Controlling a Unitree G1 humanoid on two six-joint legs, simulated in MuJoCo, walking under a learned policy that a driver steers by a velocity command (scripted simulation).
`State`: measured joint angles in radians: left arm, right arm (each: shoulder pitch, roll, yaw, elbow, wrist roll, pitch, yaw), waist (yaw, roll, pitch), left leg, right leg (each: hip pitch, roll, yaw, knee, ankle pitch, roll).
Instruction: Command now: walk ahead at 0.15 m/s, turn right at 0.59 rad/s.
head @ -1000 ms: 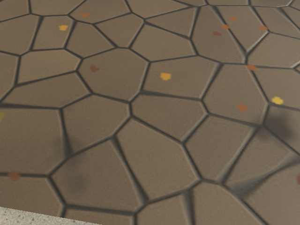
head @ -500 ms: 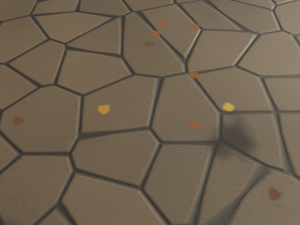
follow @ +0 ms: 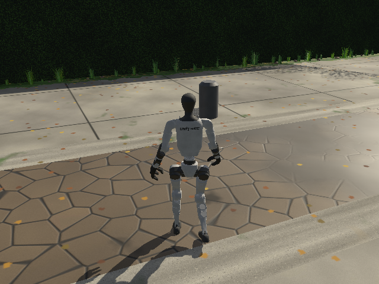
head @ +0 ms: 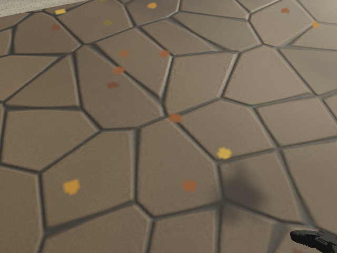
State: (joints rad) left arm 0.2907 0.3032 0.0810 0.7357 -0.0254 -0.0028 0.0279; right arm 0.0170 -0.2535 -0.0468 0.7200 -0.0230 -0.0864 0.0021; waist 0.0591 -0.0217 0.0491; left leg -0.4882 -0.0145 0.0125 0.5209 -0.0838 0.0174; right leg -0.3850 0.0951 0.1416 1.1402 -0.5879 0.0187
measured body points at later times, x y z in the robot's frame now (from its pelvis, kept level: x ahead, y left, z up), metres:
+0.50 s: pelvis +0.07 +0.00 +0.00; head +0.09 +0.01 +0.45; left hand +0.23 +0.27 -0.09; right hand +0.19 -0.28 -0.11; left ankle +0.08 +0.10 -0.71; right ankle +0.07 -0.14 -0.72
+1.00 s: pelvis +0.08 -0.01 +0.01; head +0.11 +0.00 +0.46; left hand +0.14 +0.31 -0.08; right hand +0.33 -0.23 -0.07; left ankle +0.08 +0.10 -0.72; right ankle +0.13 -0.13 -0.72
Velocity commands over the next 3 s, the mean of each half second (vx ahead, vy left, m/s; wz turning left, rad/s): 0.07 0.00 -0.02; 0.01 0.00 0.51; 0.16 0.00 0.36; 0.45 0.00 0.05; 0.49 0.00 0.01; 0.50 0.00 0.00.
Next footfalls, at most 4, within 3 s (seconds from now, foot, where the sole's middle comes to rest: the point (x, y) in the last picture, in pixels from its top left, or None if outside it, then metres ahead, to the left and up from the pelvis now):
0.28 right None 0.11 -0.14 -0.76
0.54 left None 0.12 0.10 -0.76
1.02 right None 0.17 -0.11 -0.76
1.38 left None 0.04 0.11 -0.76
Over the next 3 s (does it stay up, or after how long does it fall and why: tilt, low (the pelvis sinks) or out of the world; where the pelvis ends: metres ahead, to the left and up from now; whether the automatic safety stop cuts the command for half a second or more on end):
stays up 0.82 0.41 0.00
